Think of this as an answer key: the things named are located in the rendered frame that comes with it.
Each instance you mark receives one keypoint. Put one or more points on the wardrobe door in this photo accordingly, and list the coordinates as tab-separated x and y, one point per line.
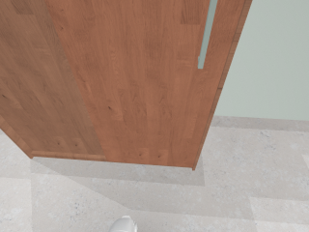
39	96
135	63

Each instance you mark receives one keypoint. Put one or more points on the handle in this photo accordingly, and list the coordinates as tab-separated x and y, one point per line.
207	33

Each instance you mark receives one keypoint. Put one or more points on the left robot thigh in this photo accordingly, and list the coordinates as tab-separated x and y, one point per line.
123	224

